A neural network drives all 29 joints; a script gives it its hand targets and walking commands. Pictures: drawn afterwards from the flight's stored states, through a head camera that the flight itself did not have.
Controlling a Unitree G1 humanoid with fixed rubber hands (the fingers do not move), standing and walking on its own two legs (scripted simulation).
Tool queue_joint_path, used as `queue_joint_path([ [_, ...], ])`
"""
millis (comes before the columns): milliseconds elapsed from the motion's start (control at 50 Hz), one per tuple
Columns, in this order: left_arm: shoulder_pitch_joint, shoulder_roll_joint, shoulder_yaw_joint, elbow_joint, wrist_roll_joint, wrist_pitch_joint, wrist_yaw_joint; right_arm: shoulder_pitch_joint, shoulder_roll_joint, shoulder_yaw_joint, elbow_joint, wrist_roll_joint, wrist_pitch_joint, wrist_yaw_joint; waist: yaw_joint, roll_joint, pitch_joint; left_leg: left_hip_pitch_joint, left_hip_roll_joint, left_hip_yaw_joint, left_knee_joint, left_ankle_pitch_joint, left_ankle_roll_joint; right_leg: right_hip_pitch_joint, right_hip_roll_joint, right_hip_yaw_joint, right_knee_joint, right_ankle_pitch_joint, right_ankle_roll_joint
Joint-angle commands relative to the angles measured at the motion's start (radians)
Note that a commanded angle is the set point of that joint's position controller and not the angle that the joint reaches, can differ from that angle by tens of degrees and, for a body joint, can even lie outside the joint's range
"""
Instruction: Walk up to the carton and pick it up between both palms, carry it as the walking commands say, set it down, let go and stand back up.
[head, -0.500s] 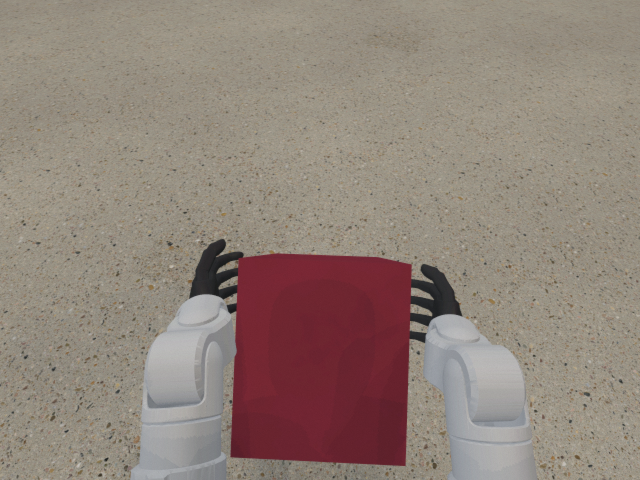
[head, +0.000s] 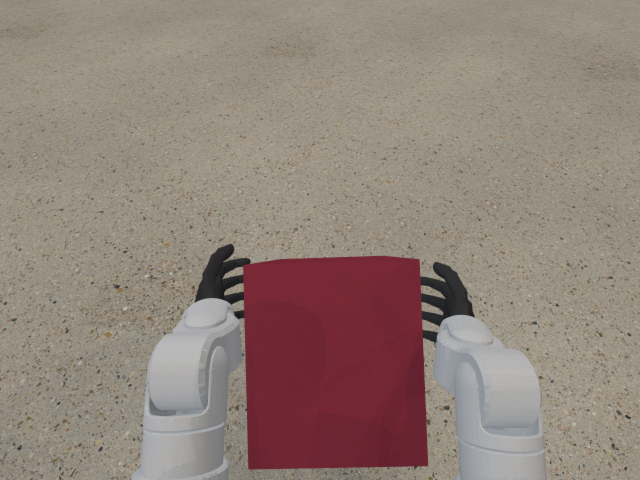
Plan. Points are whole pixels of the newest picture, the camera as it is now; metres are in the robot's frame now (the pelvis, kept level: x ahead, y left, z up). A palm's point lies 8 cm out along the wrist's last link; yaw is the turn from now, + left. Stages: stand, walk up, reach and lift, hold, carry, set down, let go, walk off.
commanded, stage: carry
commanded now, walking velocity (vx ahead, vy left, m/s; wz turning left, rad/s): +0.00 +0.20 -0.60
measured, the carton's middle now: (333, 333) +0.34 -0.02 -0.02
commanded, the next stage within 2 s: none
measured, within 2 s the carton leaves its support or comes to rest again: neither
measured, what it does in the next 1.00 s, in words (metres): steps to the left, turning right: left foot, then right foot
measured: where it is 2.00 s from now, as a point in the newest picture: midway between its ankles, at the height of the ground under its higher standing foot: outside the picture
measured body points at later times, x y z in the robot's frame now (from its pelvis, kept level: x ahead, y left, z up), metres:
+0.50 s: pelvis -0.05 +0.14 -0.01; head -0.01 +0.11 +0.44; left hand +0.30 +0.15 +0.09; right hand +0.19 -0.10 +0.06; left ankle +0.03 +0.16 -0.73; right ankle -0.12 +0.07 -0.73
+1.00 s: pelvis -0.03 +0.28 +0.00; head +0.01 +0.30 +0.45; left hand +0.30 +0.23 +0.06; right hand +0.14 +0.01 +0.07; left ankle +0.07 +0.31 -0.73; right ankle -0.11 +0.17 -0.67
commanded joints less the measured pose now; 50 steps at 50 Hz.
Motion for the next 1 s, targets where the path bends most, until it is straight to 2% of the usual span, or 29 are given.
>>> queue_joint_path([
  [0, -0.125, -0.943, -0.456, -0.017, -0.267, 0.037, -0.208, -0.5, 0.979, 0.57, -0.129, 0.364, -0.061, 0.232, 0.037, -0.145, -0.412, 0.331, 0.028, 0.041, -0.415, -0.021, 0.033, 0.058, -0.057, 0.019, -0.02, -0.289, -0.06],
  [20, -0.201, -0.963, -0.476, 0.015, -0.29, 0.056, -0.212, -0.435, 0.949, 0.496, -0.08, 0.318, -0.049, 0.227, 0.012, 0.111, -0.37, 0.34, 0.259, -0.245, -0.581, -0.236, 0.127, -0.122, 0.072, -0.129, 0.257, -0.361, -0.027],
  [40, -0.232, -0.983, -0.486, -0.032, -0.289, 0.042, -0.213, -0.466, 0.96, 0.509, -0.112, 0.332, -0.06, 0.24, 0.036, 0.312, -0.332, 0.258, 0.459, -0.417, -0.651, -0.352, 0.201, -0.233, 0.056, -0.201, 0.548, -0.44, -0.004],
  [60, -0.318, -1.032, -0.493, -0.026, -0.296, 0.045, -0.215, -0.545, 1.009, 0.517, -0.124, 0.333, -0.055, 0.248, 0.038, 0.198, -0.223, 0.158, 0.426, -0.277, -0.616, -0.257, 0.198, -0.226, 0.004, -0.18, 0.66, -0.403, -0.015],
  [100, -0.428, -1.056, -0.576, -0.058, -0.348, 0.043, -0.228, -0.493, 1.017, 0.464, -0.089, 0.301, -0.08, 0.236, 0.036, 0.162, -0.197, 0.182, 0.256, -0.103, -0.541, -0.06, 0.151, -0.224, -0.015, -0.185, 0.658, -0.309, -0.032],
  [140, -0.458, -1.075, -0.64, -0.153, -0.415, 0.032, -0.235, -0.414, 1.014, 0.418, -0.12, 0.289, -0.101, 0.233, 0.032, 0.221, -0.282, 0.315, 0.213, -0.034, -0.461, 0.221, 0.131, -0.222, -0.001, -0.207, 0.604, -0.272, -0.038],
  [200, -0.486, -1.095, -0.665, -0.162, -0.427, 0.019, -0.239, -0.437, 1.018, 0.388, -0.129, 0.285, -0.122, 0.242, 0.026, 0.258, -0.327, 0.406, 0.204, 0.081, -0.448, 0.156, 0.144, -0.175, 0.021, -0.278, 0.493, -0.279, -0.027],
  [220, -0.442, -1.092, -0.66, -0.138, -0.421, 0.024, -0.233, -0.452, 0.995, 0.396, -0.172, 0.292, -0.125, 0.235, 0.028, 0.172, -0.355, 0.429, 0.224, 0.076, -0.447, 0.139, 0.158, -0.169, 0.013, -0.265, 0.486, -0.278, -0.031],
  [260, -0.305, -1.061, -0.65, -0.127, -0.386, 0.02, -0.22, -0.402, 0.933, 0.406, -0.207, 0.292, -0.132, 0.231, 0.021, 0.251, -0.445, 0.549, 0.26, 0.002, -0.411, 0.24, 0.182, -0.183, 0.013, -0.253, 0.437, -0.324, -0.035],
  [280, -0.298, -1.074, -0.648, -0.11, -0.395, 0.023, -0.222, -0.394, 0.967, 0.433, -0.196, 0.302, -0.133, 0.231, 0.02, 0.203, -0.463, 0.545, 0.266, 0.006, -0.426, 0.213, 0.188, -0.147, 0.016, -0.264, 0.411, -0.335, -0.044],
  [340, -0.308, -1.054, -0.631, -0.123, -0.385, 0.018, -0.226, -0.449, 0.984, 0.485, -0.252, 0.312, -0.137, 0.225, 0.014, 0.216, -0.511, 0.581, 0.289, 0.001, -0.349, 0.58, 0.24, -0.049, 0.048, -0.305, 0.221, -0.338, -0.059],
  [360, -0.181, -1.068, -0.587, -0.036, -0.354, 0.027, -0.224, -0.458, 0.98, 0.509, -0.278, 0.325, -0.128, 0.221, 0.017, 0.148, -0.495, 0.575, 0.3, 0.004, -0.339, 0.684, 0.242, -0.018, 0.051, -0.329, 0.12, -0.283, -0.072],
  [400, -0.166, -1.069, -0.563, -0.018, -0.342, 0.02, -0.224, -0.445, 0.976, 0.521, -0.262, 0.335, -0.122, 0.221, 0.053, 0.109, -0.525, 0.564, 0.266, 0.094, -0.249, 0.902, 0.146, 0.148, -0.05, -0.242, -0.162, -0.046, -0.089],
  [420, -0.129, -1.071, -0.539, -0.002, -0.332, 0.018, -0.23, -0.421, 0.959, 0.531, -0.26, 0.332, -0.117, 0.218, 0.064, -0.02, -0.556, 0.331, 0.238, 0.103, -0.192, 0.748, 0.093, 0.396, -0.127, -0.105, -0.136, 0.122, -0.134],
  [460, -0.111, -1.044, -0.502, 0.0, -0.301, 0.005, -0.233, -0.525, 1.015, 0.598, -0.289, 0.376, -0.115, 0.227, 0.066, -0.322, -0.535, -0.233, 0.06, 0.092, 0.081, -0.165, 0.052, 0.801, -0.404, 0.249, 0.027, 1.047, -0.263],
  [480, -0.077, -1.027, -0.501, 0.023, -0.312, 0.005, -0.235, -0.475, 0.989, 0.584, -0.265, 0.372, -0.116, 0.225, 0.071, -0.294, -0.515, -0.385, 0.04, 0.036, 0.192, -0.176, 0.044, 0.894, -0.38, 0.182, 0.075, 1.136, -0.274],
  [520, -0.185, -1.055, -0.509, -0.051, -0.317, -0.012, -0.236, -0.543, 1.016, 0.612, -0.274, 0.395, -0.116, 0.245, 0.062, -0.128, -0.414, -0.375, 0.036, 0.0, 0.207, -0.109, 0.033, 0.771, -0.314, 0.092, 0.011, 0.821, -0.266],
  [560, -0.275, -1.061, -0.523, -0.175, -0.345, -0.042, -0.242, -0.52, 1.042, 0.629, -0.295, 0.398, -0.128, 0.25, 0.047, -0.18, -0.414, -0.321, 0.023, 0.031, 0.224, -0.047, -0.004, 0.653, -0.265, 0.017, 0.038, 0.802, -0.203],
  [620, -0.321, -1.064, -0.565, -0.161, -0.332, -0.017, -0.235, -0.536, 1.04, 0.578, -0.258, 0.389, -0.12, 0.255, 0.046, -0.043, -0.359, -0.174, 0.02, 0.046, 0.216, -0.045, -0.024, 0.434, -0.262, 0.066, -0.044, 0.482, -0.224],
  [680, -0.168, -1.024, -0.52, -0.067, -0.287, 0.003, -0.219, -0.545, 1.0, 0.594, -0.277, 0.402, -0.11, 0.253, 0.056, -0.104, -0.324, -0.03, 0.002, 0.077, 0.1, 0.012, -0.024, 0.281, -0.253, 0.075, -0.099, 0.389, -0.208],
  [700, -0.118, -1.007, -0.513, -0.036, -0.276, 0.014, -0.215, -0.543, 0.951, 0.57, -0.281, 0.383, -0.1, 0.251, 0.046, -0.228, -0.301, 0.039, 0.012, 0.073, 0.038, 0.01, -0.028, 0.214, -0.225, 0.026, -0.097, 0.276, -0.177],
  [740, -0.119, -1.007, -0.5, -0.018, -0.279, 0.026, -0.209, -0.474, 0.955, 0.559, -0.219, 0.361, -0.08, 0.242, 0.03, -0.286, -0.282, 0.198, -0.008, 0.094, -0.172, 0.123, -0.021, 0.087, -0.202, 0.024, -0.092, 0.013, -0.137],
  [760, -0.168, -0.98, -0.494, -0.063, -0.286, 0.028, -0.206, -0.43, 0.986, 0.548, -0.13, 0.364, -0.066, 0.244, 0.03, -0.171, -0.301, 0.302, -0.03, 0.128, -0.282, 0.138, -0.021, 0.043, -0.134, -0.026, -0.032, -0.066, -0.103],
  [780, -0.123, -0.997, -0.488, -0.034, -0.274, 0.031, -0.21, -0.477, 0.951, 0.538, -0.205, 0.356, -0.074, 0.25, 0.013, -0.044, -0.328, 0.39, 0.108, -0.017, -0.426, 0.134, 0.013, -0.01, -0.048, -0.114, 0.122, -0.171, -0.075],
  [800, -0.12, -0.975, -0.485, -0.03, -0.277, 0.051, -0.206, -0.414, 0.945, 0.508, -0.146, 0.342, -0.057, 0.243, 0.012, 0.227, -0.361, 0.476, 0.354, -0.305, -0.489, 0.355, 0.105, -0.166, 0.06, -0.216, 0.318, -0.419, -0.018],
  [820, -0.165, -0.973, -0.509, -0.053, -0.299, 0.048, -0.213, -0.376, 0.953, 0.485, -0.116, 0.335, -0.059, 0.244, 0.026, 0.319, -0.413, 0.412, 0.42, -0.281, -0.47, 0.332, 0.193, -0.143, 0.005, -0.197, 0.525, -0.536, -0.021],
  [840, -0.28, -1.007, -0.554, -0.097, -0.325, 0.043, -0.212, -0.388, 0.977, 0.467, -0.131, 0.309, -0.062, 0.24, 0.036, 0.199, -0.327, 0.364, 0.398, -0.224, -0.439, 0.417, 0.203, -0.161, -0.009, -0.171, 0.626, -0.514, -0.03],
  [900, -0.415, -1.062, -0.63, -0.143, -0.383, 0.028, -0.235, -0.434, 1.032, 0.45, -0.141, 0.313, -0.104, 0.241, 0.023, 0.25, -0.363, 0.426, 0.276, -0.059, -0.359, 0.646, 0.185, -0.154, 0.003, -0.242, 0.483, -0.436, -0.041],
  [980, -0.352, -1.125, -0.707, -0.163, -0.441, 0.012, -0.249, -0.331, 0.975, 0.372, -0.214, 0.272, -0.147, 0.234, 0.022, 0.255, -0.406, 0.456, 0.273, 0.03, -0.464, 0.093, 0.155, -0.122, 0.008, -0.264, 0.463, -0.322, -0.049],
])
